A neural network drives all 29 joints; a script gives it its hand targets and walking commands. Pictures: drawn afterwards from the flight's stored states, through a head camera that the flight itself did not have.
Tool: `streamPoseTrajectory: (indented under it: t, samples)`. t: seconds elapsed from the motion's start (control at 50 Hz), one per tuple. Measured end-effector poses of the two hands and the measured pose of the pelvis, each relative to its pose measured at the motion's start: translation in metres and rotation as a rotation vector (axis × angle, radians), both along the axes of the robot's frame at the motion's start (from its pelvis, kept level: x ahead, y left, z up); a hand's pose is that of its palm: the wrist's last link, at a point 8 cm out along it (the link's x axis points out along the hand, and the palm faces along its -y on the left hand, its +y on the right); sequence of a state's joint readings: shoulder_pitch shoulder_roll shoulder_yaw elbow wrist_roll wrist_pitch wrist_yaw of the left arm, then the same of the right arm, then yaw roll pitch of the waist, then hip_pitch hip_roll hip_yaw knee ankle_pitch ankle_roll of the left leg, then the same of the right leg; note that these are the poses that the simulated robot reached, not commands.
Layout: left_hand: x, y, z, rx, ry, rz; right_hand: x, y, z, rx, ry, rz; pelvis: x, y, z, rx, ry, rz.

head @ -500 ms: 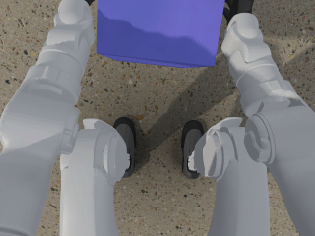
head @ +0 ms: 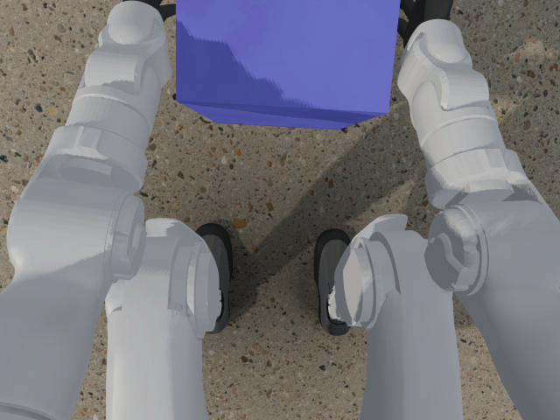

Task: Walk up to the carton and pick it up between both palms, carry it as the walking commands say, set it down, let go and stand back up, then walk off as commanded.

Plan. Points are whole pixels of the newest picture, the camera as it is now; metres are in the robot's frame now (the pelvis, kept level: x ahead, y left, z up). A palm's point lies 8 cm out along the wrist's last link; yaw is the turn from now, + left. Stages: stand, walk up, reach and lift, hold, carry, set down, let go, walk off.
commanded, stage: reach and lift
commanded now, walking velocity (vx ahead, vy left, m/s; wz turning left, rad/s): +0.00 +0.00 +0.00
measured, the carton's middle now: (284, 39) +0.54 +0.00 -0.22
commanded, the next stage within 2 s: none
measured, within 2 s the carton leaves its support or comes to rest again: neither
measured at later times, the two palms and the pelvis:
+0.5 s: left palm out of the picture +0.55 +0.16 -0.06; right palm (461, 1) +0.53 -0.14 -0.06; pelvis +0.01 +0.00 +0.04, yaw +0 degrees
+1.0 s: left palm out of the picture +0.53 +0.16 +0.00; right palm out of the picture +0.51 -0.14 +0.01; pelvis +0.01 +0.00 +0.09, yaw +1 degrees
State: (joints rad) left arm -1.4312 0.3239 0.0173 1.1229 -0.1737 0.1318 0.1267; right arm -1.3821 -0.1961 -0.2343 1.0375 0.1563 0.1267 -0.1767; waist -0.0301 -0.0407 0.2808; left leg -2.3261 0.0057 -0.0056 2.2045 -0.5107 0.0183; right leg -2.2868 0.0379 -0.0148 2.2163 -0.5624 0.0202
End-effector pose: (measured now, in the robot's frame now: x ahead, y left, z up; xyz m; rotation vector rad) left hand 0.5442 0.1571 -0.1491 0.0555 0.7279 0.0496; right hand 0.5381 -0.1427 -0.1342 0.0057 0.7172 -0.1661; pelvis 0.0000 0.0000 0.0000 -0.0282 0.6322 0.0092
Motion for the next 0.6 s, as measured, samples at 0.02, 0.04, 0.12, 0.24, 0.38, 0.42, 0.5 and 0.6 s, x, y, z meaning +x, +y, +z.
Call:
streamPoseTrajectory:
  t: [0.02, 0.04, 0.12, 0.24, 0.38, 0.42, 0.5, 0.6]
  samples:
    - [0.000, -0.001, 0.003, -0.003, -0.004, 0.001, 0.000, -0.001, 0.003, 0.003, -0.006, -0.006, 0.001, 0.000, 0.001, 0.000, 0.003, -0.001]
    - [0.000, -0.001, 0.007, -0.005, -0.008, 0.001, -0.001, -0.001, 0.007, 0.006, -0.011, -0.012, 0.001, 0.000, 0.002, 0.001, 0.006, -0.002]
    - [0.001, 0.001, 0.023, -0.009, -0.017, 0.006, -0.006, 0.001, 0.018, 0.022, -0.023, -0.030, 0.003, -0.001, 0.008, 0.002, 0.022, -0.002]
    - [0.002, 0.005, 0.048, -0.003, -0.027, 0.010, -0.010, 0.006, 0.034, 0.034, -0.030, -0.041, 0.005, -0.001, 0.018, 0.003, 0.049, 0.006]
    - [0.006, 0.003, 0.073, 0.001, -0.045, 0.010, -0.007, 0.005, 0.057, 0.033, -0.046, -0.046, 0.008, 0.000, 0.031, 0.002, 0.083, 0.008]
    - [0.006, 0.002, 0.077, 0.001, -0.046, 0.010, -0.006, 0.004, 0.064, 0.031, -0.048, -0.046, 0.009, 0.000, 0.035, 0.001, 0.094, 0.006]
    - [0.004, 0.002, 0.084, 0.001, -0.041, 0.012, -0.006, 0.003, 0.073, 0.029, -0.043, -0.045, 0.011, 0.000, 0.042, 0.000, 0.117, 0.003]
    - [-0.001, 0.002, 0.090, -0.002, -0.036, 0.018, -0.008, 0.004, 0.081, 0.027, -0.038, -0.043, 0.013, 0.000, 0.051, -0.001, 0.140, 0.004]
